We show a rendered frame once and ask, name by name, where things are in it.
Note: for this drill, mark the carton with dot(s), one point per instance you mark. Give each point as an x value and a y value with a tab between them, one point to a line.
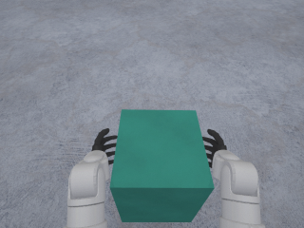
160	170

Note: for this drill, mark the right robot hand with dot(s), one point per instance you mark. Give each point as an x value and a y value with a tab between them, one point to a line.
218	144

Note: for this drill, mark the robot right forearm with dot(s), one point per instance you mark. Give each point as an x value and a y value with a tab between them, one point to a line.
239	191

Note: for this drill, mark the left robot hand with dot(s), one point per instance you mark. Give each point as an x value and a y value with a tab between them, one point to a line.
99	143

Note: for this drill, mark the robot left forearm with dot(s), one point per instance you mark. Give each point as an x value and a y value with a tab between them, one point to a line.
86	192

